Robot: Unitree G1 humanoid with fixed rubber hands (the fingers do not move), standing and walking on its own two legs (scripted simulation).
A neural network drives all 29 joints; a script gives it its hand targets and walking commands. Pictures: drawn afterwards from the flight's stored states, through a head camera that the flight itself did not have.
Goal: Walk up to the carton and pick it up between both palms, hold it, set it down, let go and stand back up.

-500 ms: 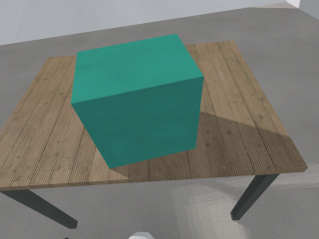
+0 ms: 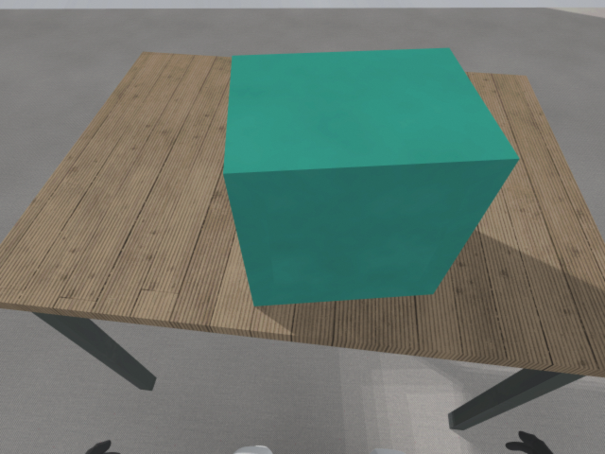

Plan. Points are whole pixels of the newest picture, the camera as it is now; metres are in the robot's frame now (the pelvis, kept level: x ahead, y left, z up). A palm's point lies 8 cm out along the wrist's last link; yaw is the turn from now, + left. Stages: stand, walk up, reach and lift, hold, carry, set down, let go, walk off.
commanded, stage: walk up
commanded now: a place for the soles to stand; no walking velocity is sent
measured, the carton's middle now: (343, 187) +0.46 -0.02 +0.08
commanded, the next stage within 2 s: reach and lift in 1.18 s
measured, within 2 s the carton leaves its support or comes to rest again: neither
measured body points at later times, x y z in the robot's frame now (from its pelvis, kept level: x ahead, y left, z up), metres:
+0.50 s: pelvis +0.00 +0.00 +0.02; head +0.01 +0.00 +0.47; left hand +0.11 +0.30 -0.11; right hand +0.09 -0.31 -0.11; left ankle +0.04 +0.12 -0.73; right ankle +0.00 -0.14 -0.73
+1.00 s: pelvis +0.00 +0.00 +0.01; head +0.02 -0.01 +0.46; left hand +0.09 +0.32 -0.11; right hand +0.05 -0.31 -0.12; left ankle +0.04 +0.12 -0.73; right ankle +0.00 -0.14 -0.73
